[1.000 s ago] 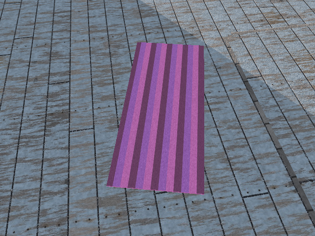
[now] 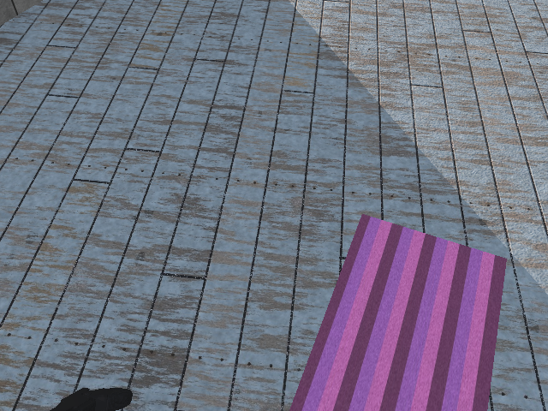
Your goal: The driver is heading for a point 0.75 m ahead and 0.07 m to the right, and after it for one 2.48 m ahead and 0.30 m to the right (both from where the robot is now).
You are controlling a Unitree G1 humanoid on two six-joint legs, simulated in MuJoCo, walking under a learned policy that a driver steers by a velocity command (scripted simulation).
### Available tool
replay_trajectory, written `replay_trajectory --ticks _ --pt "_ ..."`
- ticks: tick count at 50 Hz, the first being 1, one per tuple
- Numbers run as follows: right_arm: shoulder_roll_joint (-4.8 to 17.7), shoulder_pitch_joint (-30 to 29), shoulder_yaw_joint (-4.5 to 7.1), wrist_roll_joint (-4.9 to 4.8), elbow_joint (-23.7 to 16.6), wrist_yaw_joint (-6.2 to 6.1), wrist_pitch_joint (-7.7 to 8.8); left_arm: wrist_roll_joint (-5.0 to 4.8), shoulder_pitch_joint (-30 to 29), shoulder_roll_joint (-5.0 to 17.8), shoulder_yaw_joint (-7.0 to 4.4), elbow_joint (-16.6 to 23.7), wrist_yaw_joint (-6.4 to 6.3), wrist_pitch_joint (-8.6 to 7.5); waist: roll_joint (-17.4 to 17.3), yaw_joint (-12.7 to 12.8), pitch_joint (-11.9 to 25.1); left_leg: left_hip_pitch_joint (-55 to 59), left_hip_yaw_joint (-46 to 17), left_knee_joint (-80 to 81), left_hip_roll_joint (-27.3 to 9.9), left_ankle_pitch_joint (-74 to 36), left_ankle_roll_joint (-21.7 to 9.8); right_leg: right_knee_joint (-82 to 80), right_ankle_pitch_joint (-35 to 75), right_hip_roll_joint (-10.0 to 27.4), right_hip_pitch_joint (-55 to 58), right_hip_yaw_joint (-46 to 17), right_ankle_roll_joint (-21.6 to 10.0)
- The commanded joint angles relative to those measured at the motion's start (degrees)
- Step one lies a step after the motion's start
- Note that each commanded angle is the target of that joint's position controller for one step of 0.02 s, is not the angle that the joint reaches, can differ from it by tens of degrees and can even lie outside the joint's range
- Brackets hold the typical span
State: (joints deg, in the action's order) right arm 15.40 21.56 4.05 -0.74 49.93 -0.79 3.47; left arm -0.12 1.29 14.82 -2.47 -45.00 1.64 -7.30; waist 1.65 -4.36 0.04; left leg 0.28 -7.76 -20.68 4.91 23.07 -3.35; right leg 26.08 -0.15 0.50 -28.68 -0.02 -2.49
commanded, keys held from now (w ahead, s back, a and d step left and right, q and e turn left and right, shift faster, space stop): w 0.58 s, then w+e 0.32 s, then e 0.10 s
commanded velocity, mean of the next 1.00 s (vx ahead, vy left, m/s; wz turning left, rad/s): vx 0.49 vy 0.00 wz -0.10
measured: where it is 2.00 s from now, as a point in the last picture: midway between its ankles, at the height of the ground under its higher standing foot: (258, 317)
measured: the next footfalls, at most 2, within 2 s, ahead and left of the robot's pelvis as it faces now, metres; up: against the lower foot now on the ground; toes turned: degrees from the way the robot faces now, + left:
right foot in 0.02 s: +0.18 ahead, -0.12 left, +0.00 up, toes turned +0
left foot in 0.54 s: +0.47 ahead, +0.13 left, +0.00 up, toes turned +3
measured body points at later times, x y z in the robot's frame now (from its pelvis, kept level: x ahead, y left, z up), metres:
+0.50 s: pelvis +0.27 +0.00 +0.00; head +0.31 +0.01 +0.45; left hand +0.24 +0.28 -0.13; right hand +0.51 -0.21 -0.08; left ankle +0.43 +0.13 -0.71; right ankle +0.14 -0.12 -0.73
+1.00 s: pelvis +0.54 +0.02 +0.00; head +0.57 +0.01 +0.45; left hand +0.75 +0.23 -0.10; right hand +0.53 -0.26 -0.13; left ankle +0.43 +0.13 -0.73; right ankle +0.70 -0.14 -0.70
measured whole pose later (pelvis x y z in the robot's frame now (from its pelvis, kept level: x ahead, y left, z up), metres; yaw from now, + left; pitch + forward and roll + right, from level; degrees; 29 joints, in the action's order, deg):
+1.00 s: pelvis +0.54 +0.02 +0.00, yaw -10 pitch +2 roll +2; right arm 15.0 17.3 3.7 0.0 50.5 -1.1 4.1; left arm -0.5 6.6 14.7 -3.2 -44.3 2.7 -2.6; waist 2.0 -3.5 -1.2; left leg 3.3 12.7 -14.1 1.3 19.1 -0.2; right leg 36.3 1.5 4.4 -37.0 0.4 -1.9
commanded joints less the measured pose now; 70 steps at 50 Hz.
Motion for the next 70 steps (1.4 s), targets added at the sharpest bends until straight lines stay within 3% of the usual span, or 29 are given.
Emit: replay_trajectory --ticks 1,2,3,4,6,11,17,22,25,27,28,29,30,31,33,38,46,49,52,53,54,55,56,57,58,59,62,65,70 --pt "7.23 -1.98 1.03 0.56 -3.80 -0.11 0.06 0.67 12.98 11.05 -3.62 0.50 -0.35 -1.29 -5.80 9.72 11.00 -5.59 -4.20 -19.05 -11.32 -44.93 -4.51 1.36 1.39 4.36 23.67 -3.84 -6.07" --pt "3.41 3.81 -0.19 0.60 -4.31 0.15 0.94 1.19 21.75 15.81 -4.96 -0.83 -0.56 -0.93 5.33 9.93 20.06 -25.36 0.55 -39.91 -3.21 -25.07 -0.30 2.00 -0.83 16.72 46.69 -23.11 -13.95" --pt "2.94 6.23 -0.68 -0.48 -3.52 0.40 1.73 -0.25 24.55 13.22 -4.49 -2.96 -0.13 -0.17 15.59 9.90 22.86 -38.67 -0.15 -51.64 0.49 9.55 1.14 -6.16 -11.43 23.12 53.11 -41.04 -17.96" --pt "8.11 1.27 0.42 -1.47 -4.40 0.62 2.23 -1.21 21.12 9.34 -3.25 -2.12 -0.18 0.12 8.49 10.53 13.48 -44.90 -2.32 -55.93 -3.40 7.86 0.47 -8.25 -20.84 21.23 46.64 -37.62 -14.94" --pt "7.62 -6.73 0.43 -0.61 -6.64 0.75 2.30 -0.07 13.17 6.58 -2.00 -0.51 -0.19 0.82 0.25 7.81 1.73 -43.95 1.91 -50.61 -8.68 -1.32 0.40 -12.19 -15.91 16.50 29.30 -24.65 -11.74" --pt "4.03 -5.79 0.19 0.44 -6.92 0.33 0.98 0.19 12.00 7.49 -1.97 -1.43 -0.22 0.26 2.70 4.03 0.02 -38.08 4.21 -38.25 -12.36 -8.92 2.52 -17.60 0.97 12.04 19.03 -12.56 -11.71" --pt "1.93 -17.09 -0.83 0.35 -10.06 1.02 1.62 -0.84 17.11 9.42 -2.40 -3.73 -1.27 1.26 1.65 7.54 -1.28 -35.32 7.13 -16.78 -10.32 -27.21 3.43 -18.42 4.96 8.84 20.26 -4.23 -8.81" --pt "2.90 -24.32 -0.87 -0.39 -13.24 2.48 2.22 -1.24 21.75 10.05 -2.53 -6.15 -1.47 2.68 2.31 9.29 -3.37 -37.07 7.14 -9.58 -8.69 -24.57 1.81 -14.99 5.05 12.95 29.18 -6.11 -8.17" --pt "5.30 -20.56 0.03 -0.23 -12.96 2.97 2.63 -1.28 20.41 11.52 -2.99 -6.32 -1.89 3.57 3.76 5.71 -0.79 -29.53 8.55 -6.84 -6.53 -18.75 -0.57 -8.49 17.35 13.92 32.49 -5.94 -6.43" --pt "10.28 -4.27 2.39 0.46 -8.53 2.19 2.57 -0.65 19.01 9.67 -2.09 -5.19 -2.09 3.80 1.65 -2.01 10.30 -4.08 6.95 -7.63 -8.37 -22.41 -4.66 11.26 22.14 8.94 23.80 -1.63 -3.33" --pt "16.22 3.34 3.74 1.74 -7.55 1.68 2.21 0.18 23.53 4.34 -0.36 -3.35 -1.89 2.81 -9.81 -1.96 19.54 19.14 -14.65 -8.30 -23.19 -21.53 -12.22 33.50 0.01 1.49 2.33 1.84 0.39" --pt "13.93 5.14 3.16 0.58 -6.52 1.91 1.73 -0.50 25.29 3.46 0.19 -4.34 -1.41 1.50 -17.67 -1.78 24.95 24.90 -33.47 0.22 -28.97 -13.69 -17.48 45.19 -32.87 -3.24 -9.62 -3.82 1.39" --pt "10.07 1.83 1.91 0.27 -7.02 1.83 1.55 -2.22 21.05 9.17 -1.35 -3.67 -1.04 0.81 -11.77 -2.29 16.18 18.54 -27.02 1.77 -27.10 -8.02 -14.36 49.97 -31.67 0.49 -15.63 -6.82 0.58" --pt "8.14 -2.12 1.28 0.39 -7.75 1.63 1.50 -2.82 16.62 9.50 -1.45 -2.52 -0.97 0.70 -8.41 -1.21 9.51 9.94 -18.36 3.14 -24.82 -8.78 -11.80 48.62 -26.51 3.26 -16.14 -5.41 0.08" --pt "4.84 -8.46 0.22 1.20 -8.04 1.98 2.11 -1.54 14.95 8.20 -1.94 -2.53 -1.49 2.02 -5.65 2.74 2.16 -4.36 -8.36 8.38 -20.42 -13.25 -9.16 41.53 -19.08 7.00 -11.01 -4.93 0.48" --pt "6.28 -9.41 1.04 1.93 -5.65 1.68 3.74 -1.45 15.62 4.81 -1.98 -2.18 -2.04 4.71 -6.00 5.56 -0.91 -11.02 3.56 13.83 -19.42 -23.46 -9.00 35.56 -8.99 7.38 -10.20 -7.21 2.34" --pt "8.47 -5.23 1.58 1.08 -2.44 -0.05 2.51 -0.64 1.99 2.37 -1.01 3.36 0.35 3.88 -3.24 0.81 -5.16 -3.26 15.49 13.00 -18.68 -31.50 -5.80 12.73 6.25 5.38 -11.13 -1.24 1.32" --pt "9.86 -4.76 1.98 0.34 -2.02 -0.86 0.45 -0.15 0.30 3.00 -1.33 6.28 1.66 3.83 -4.80 1.11 -3.88 1.91 17.61 5.38 -19.92 -47.96 -4.27 9.28 0.54 2.90 -9.41 2.65 0.14" --pt "11.69 -7.29 2.56 -0.45 -3.35 -2.03 -1.21 -0.33 10.95 7.43 -3.57 5.23 2.31 3.87 -7.25 7.13 3.17 3.11 18.58 -11.40 -18.60 -64.33 -1.32 6.61 -5.19 -2.78 4.00 5.88 -2.89" --pt "11.15 -7.93 2.27 -0.63 -3.86 -2.09 -1.28 -0.19 17.88 10.49 -5.08 3.72 1.53 3.78 -5.05 11.04 6.75 -1.35 19.75 -23.25 -15.65 -57.82 1.36 0.55 3.23 -3.92 14.85 4.63 -4.86" --pt "7.04 -4.94 0.84 1.73 -5.35 -1.67 -0.55 0.17 21.24 16.24 -6.33 3.57 -0.08 4.25 5.56 10.12 12.88 -16.72 19.66 -41.76 -11.24 -24.68 4.88 4.11 28.24 7.44 32.03 -10.16 -9.26" --pt "2.33 2.09 -1.13 2.39 -7.16 -0.43 0.81 1.27 17.77 19.83 -6.25 6.24 -0.24 4.12 14.27 4.36 23.78 -36.34 10.41 -62.42 -0.07 19.19 8.06 3.35 42.16 23.17 49.72 -38.89 -24.45" --pt "8.50 -2.15 0.14 0.74 -6.01 0.45 1.58 0.97 18.18 14.98 -5.26 7.69 -0.10 4.73 3.19 9.46 28.70 -37.12 0.82 -64.52 -3.81 15.97 6.63 0.76 36.23 20.96 47.87 -34.29 -22.35" --pt "8.90 -6.79 0.26 -0.88 -7.50 0.52 1.45 0.45 14.31 11.69 -4.26 8.16 -0.12 4.77 1.73 8.86 21.10 -39.81 1.98 -61.26 -6.32 11.23 5.36 0.00 30.50 18.38 41.28 -25.89 -19.15" --pt "8.07 -7.88 0.22 -0.39 -6.87 -0.27 0.78 -0.56 10.87 9.15 -3.51 8.04 -0.31 5.07 -3.36 6.64 13.68 -40.06 3.51 -55.78 -8.85 7.55 5.50 -2.15 23.25 15.18 31.95 -20.58 -15.86" --pt "8.71 -8.95 0.62 0.56 -6.72 -1.01 -0.26 -0.63 9.27 7.47 -2.90 8.13 -0.57 5.21 -2.24 5.74 9.48 -37.03 3.80 -51.94 -10.05 5.38 5.69 -3.80 21.32 13.66 23.52 -18.00 -14.47" --pt "7.33 -4.90 0.80 0.81 -6.17 -1.73 -2.54 1.28 7.09 9.20 -3.19 8.05 -0.55 5.00 1.81 2.18 7.95 -27.69 4.97 -46.59 -9.58 1.77 6.43 -7.67 20.58 11.17 10.96 -13.59 -14.55" --pt "5.93 -5.78 0.42 1.14 -6.13 -2.29 -2.94 1.01 6.56 9.01 -3.02 7.35 -1.29 5.07 2.90 2.30 9.44 -27.25 4.82 -38.30 -9.61 -2.36 7.34 -7.51 19.95 10.25 11.67 -11.06 -13.60" --pt "5.62 -10.40 0.19 0.62 -6.50 -2.01 -3.46 1.39 5.59 7.85 -2.25 6.41 -1.99 6.42 5.13 4.51 7.09 -22.47 5.05 -24.84 -9.45 -7.75 7.36 -9.81 -4.85 8.81 9.84 -11.73 -11.21"
Over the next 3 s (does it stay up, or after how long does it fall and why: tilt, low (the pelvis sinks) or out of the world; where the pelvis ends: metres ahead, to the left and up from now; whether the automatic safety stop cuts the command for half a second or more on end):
stays up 0.90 -0.07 0.00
